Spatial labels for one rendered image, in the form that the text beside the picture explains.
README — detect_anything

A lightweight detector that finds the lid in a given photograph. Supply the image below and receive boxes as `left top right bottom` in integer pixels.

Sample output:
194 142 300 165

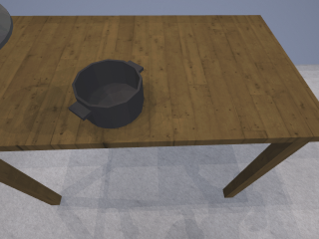
0 4 14 50

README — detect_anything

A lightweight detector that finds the table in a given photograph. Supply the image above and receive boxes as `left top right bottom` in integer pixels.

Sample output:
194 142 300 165
0 15 319 205

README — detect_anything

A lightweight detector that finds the pot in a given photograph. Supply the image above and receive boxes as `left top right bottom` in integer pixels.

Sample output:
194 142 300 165
68 59 145 128

